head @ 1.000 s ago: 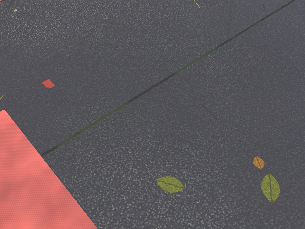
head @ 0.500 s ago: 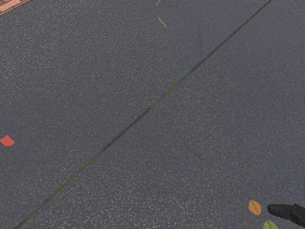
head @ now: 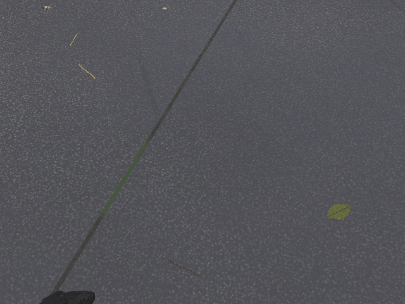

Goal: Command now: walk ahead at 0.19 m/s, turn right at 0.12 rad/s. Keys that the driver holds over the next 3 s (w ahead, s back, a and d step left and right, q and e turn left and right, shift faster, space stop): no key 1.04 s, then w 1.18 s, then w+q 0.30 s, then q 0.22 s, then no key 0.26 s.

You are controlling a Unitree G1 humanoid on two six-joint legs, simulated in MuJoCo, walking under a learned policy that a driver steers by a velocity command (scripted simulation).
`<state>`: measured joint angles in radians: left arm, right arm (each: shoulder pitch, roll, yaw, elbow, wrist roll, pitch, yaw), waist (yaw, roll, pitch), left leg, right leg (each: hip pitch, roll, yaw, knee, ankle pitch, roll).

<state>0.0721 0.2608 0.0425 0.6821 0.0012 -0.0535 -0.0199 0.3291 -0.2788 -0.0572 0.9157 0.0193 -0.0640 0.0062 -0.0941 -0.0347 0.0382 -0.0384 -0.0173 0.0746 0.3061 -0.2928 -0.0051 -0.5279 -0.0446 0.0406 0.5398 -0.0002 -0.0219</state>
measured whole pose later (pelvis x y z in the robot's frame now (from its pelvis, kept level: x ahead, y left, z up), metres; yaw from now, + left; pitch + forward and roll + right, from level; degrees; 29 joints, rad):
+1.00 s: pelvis +0.12 +0.01 +0.00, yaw +0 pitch -2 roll +0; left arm 0.10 0.24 0.04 1.09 0.00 0.02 0.04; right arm 0.22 -0.24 -0.01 1.03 -0.01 0.00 -0.03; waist 0.00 0.00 0.04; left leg -0.13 0.02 0.02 0.47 -0.31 -0.01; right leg -0.23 0.00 0.01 0.48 -0.22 0.01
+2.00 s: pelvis +0.51 +0.04 +0.01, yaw +0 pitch +0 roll +2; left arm 0.16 0.27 0.06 0.97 -0.02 -0.09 0.02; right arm 0.30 -0.23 -0.05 1.00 -0.01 -0.10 0.03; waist -0.04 -0.03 0.02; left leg -0.16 -0.08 0.08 0.30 -0.14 0.08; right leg -0.62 -0.13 0.03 1.05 -0.22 -0.04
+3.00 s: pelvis +0.99 +0.04 -0.01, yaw +18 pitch +3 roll -1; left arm 0.08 0.29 0.07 0.89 0.00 -0.01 0.05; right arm 0.13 -0.25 -0.06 0.79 -0.02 -0.03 0.01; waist -0.01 -0.02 0.06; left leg -0.41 -0.07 0.02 0.47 -0.10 0.10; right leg -0.52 -0.06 0.03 1.08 -0.46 0.05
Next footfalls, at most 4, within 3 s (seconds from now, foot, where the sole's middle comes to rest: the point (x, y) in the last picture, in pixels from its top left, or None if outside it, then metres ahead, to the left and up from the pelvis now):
0.02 right None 0.18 -0.12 -0.78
0.32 left None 0.13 0.13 -0.78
1.76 left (160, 275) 0.56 0.12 -0.78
2.30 right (220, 189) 0.88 -0.12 -0.78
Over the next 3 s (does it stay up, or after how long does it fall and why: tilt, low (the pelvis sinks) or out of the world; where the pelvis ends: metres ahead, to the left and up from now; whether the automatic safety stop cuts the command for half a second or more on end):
stays up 0.99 0.04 -0.01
